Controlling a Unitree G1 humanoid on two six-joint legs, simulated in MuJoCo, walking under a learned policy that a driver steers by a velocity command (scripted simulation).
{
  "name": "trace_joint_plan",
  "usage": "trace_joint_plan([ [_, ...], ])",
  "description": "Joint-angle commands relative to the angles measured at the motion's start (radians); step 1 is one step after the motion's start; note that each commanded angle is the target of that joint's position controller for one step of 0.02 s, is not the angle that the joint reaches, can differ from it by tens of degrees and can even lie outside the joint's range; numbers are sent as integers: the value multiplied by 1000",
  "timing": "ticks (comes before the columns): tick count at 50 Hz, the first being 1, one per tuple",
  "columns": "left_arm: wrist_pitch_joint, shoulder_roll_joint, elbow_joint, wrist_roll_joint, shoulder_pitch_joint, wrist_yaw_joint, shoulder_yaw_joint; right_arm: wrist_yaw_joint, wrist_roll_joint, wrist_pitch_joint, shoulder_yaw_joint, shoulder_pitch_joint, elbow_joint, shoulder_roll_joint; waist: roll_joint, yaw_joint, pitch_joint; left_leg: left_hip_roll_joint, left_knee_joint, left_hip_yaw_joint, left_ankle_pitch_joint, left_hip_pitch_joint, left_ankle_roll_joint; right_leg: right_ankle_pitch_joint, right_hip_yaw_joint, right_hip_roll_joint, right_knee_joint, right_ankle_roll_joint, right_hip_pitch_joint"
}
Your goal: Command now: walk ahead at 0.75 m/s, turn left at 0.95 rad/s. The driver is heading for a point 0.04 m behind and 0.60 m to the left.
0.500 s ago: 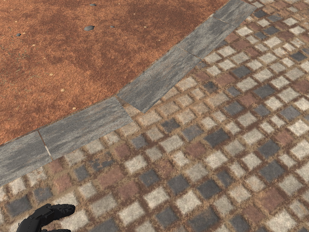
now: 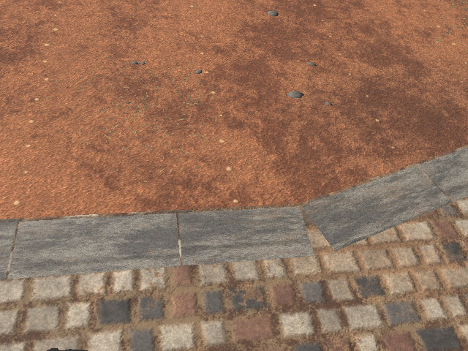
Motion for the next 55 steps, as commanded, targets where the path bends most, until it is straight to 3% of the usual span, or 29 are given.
trace_joint_plan([
  [1, -33, 132, -106, 11, -126, -14, 14, -11, -8, -53, -43, -17, -79, -222, 155, 33, 117, 227, -536, -571, -196, 189, 184, 165, 68, -17, -45, 32, -349],
  [5, -4, 89, -112, -20, -178, -19, 2, -6, 10, -83, -33, 86, -11, -177, 91, 0, 111, 167, -531, -460, 90, 307, 185, 266, 52, 27, -220, 42, -339],
  [11, -17, 67, -193, -43, -299, -21, -13, -11, 9, -93, -38, 82, 27, -178, 188, -28, 135, 151, -504, -443, 338, 238, 161, 344, 33, 66, -495, 24, -154],
  [14, -31, 133, -136, -48, -19, 9, 14, -10, 11, -101, -51, -40, 15, -235, 201, 119, 25, 133, -319, -414, 802, 147, 96, 247, 11, 125, -536, -22, 270],
  [15, -34, 182, -72, -52, 234, 33, 38, -3, 5, -103, -57, -85, 14, -257, 140, 250, -108, 67, -37, -357, 905, 65, 66, 191, -4, 126, -525, -36, 556],
  [16, -39, 248, -37, -29, 467, 60, 62, 1, -3, -115, -36, -102, 1, -186, 51, 348, -254, -21, 322, -317, 710, -125, 49, -87, 165, -40, -516, -48, 839],
  [17, -48, 345, -32, 13, 497, 62, 73, 4, 29, -120, 10, -62, -61, 2, -327, 267, -341, -154, 644, -258, -109, -393, 33, -619, 695, -325, -796, -87, 950],
  [18, -45, 272, -72, 7, 291, 53, 58, 2, 33, -111, 22, -65, -66, -44, -318, 166, -241, -97, 750, -238, -5, -466, 48, -675, 973, -355, -980, -109, 764],
  [20, -40, 124, -79, -2, 177, 49, 30, 18, -5, -84, 7, -128, -33, -119, -32, 126, -56, 35, 703, -153, 151, -442, 39, -391, 613, -298, -906, -139, 538],
  [21, -41, 100, -48, -4, 219, 50, 21, 32, -19, -76, 7, -191, -37, -112, 11, 137, -14, 66, 663, -146, 166, -418, 31, -206, 450, -243, -903, -126, 481],
  [22, -49, 81, -17, -5, 240, 52, 11, 49, -23, -65, 15, -194, -58, -89, -43, 113, 4, 82, 654, -140, 170, -422, 17, -169, 389, -242, -920, -133, 429],
  [26, -95, 50, 59, -31, 325, 31, -2, 79, -21, -31, 43, -348, -132, -35, 15, 103, 109, 128, 624, -123, 273, -548, 9, 179, 107, -229, -966, -99, 414],
  [28, -110, 63, 62, -30, 286, 31, -2, 87, -14, -29, 52, -411, -168, -42, -1, 70, 140, 127, 531, -99, 362, -547, 6, 270, -23, -205, -1012, -90, 372],
  [32, -118, 107, 101, -29, 366, 40, 3, 113, -18, -32, 69, -574, -209, -39, 68, 99, 211, 68, 207, 91, 430, -423, 56, 608, -231, -141, -1058, -66, 403],
  [35, -95, 187, 102, -33, 413, 54, 15, 94, -11, -38, 60, -498, -169, -63, -3, 41, 107, -58, 126, 183, 354, -235, 106, 1369, -269, -162, -847, -53, 556],
  [37, -56, 243, 73, -38, 352, 61, 30, 64, -11, -51, 27, -180, -71, -125, -28, -115, -55, -123, 64, 140, 295, 102, 139, 1528, -238, -196, -409, -68, 514],
  [38, -51, 236, 51, -51, 296, 55, 33, 36, 9, -44, -15, 29, -9, -177, 35, -211, -192, -126, -67, 57, 372, 445, 151, 1321, -231, -152, -58, -46, 346],
  [39, -60, 120, 28, -39, 373, 23, 8, 5, 0, -42, -29, -84, 0, -224, 214, -20, -97, 27, -66, -166, 527, 557, 158, 4, -191, -8, 227, -9, 16],
  [40, -54, 136, -69, -60, 408, 41, 9, 11, -32, -20, -67, -97, -67, -372, 277, -12, -321, 308, -111, -720, 820, 825, 430, -202, -54, 124, 637, 47, -261],
  [41, -70, 154, -94, -50, 301, 48, 5, -4, -10, -18, -68, -46, -71, -322, 40, -35, -330, 298, -206, -730, 922, 735, 393, -61, 101, 52, 570, 40, -301],
  [42, -129, 145, -179, -83, 187, 67, 0, 12, 44, -68, -70, -122, -128, -299, 22, -13, -315, 261, -292, -791, 691, 684, 398, -94, 224, 93, 460, 24, -287],
  [43, -145, 133, -154, -79, 175, 82, 2, 20, 62, -95, -61, -201, -120, -261, -110, 62, -164, 217, -321, -718, 629, 504, 344, -71, 223, 51, 362, 31, -286],
  [44, -139, 144, -131, -68, 188, 88, 12, 18, 62, -105, -49, -273, -137, -216, -154, 118, -79, 181, -347, -630, 692, 343, 303, -32, 220, 23, 286, 35, -219],
  [45, -126, 156, -132, -69, 221, 83, 20, 12, 39, -108, -47, -310, -150, -207, -68, 160, -36, 181, -360, -601, 821, 203, 322, -36, 221, 17, 253, 54, -154],
  [46, -113, 166, -136, -56, 216, 82, 29, 7, 45, -109, -42, -324, -149, -174, -61, 171, -2, 140, -353, -537, 904, 107, 305, -39, 213, 7, 141, 67, -108],
  [47, -106, 147, -154, -44, 178, 78, 27, -3, 57, -102, -35, -327, -143, -145, -50, 173, 25, 70, -338, -454, 914, 1, 261, -13, 191, 9, -4, 69, -56],
  [49, -104, 56, -201, -33, 58, 72, 3, -35, 62, -72, -48, -310, -131, -165, -12, 141, 23, -49, -275, -364, 982, -107, 190, 120, 106, 96, -248, 69, 4],
  [52, -101, 35, -208, -49, 36, 49, 3, -75, 57, -10, -62, -244, -108, -175, 83, 98, -123, -138, -165, -343, 844, -184, 36, 498, 66, 228, -474, 57, 264],
  [55, -95, 68, -253, -80, -74, 40, 20, -88, 50, 5, -48, -228, -108, -109, 157, 76, -50, -141, -87, -468, 476, -148, -12, 563, 160, 220, -657, 59, 257],
])
Keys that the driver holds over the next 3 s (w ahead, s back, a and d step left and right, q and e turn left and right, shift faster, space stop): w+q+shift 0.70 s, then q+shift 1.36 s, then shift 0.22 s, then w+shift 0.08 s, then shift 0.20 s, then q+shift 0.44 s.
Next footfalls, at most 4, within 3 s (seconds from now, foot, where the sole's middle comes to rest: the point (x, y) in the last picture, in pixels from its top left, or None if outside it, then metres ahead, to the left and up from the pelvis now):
0.32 right None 0.44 -0.07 -0.76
0.78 left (84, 291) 0.70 0.33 -0.76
1.14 right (42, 217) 0.97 0.49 -0.76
1.54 left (33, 289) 0.71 0.47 -0.76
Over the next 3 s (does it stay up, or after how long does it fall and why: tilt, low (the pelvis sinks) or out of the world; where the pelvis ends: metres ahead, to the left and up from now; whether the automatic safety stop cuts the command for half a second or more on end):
stays up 0.71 0.53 0.02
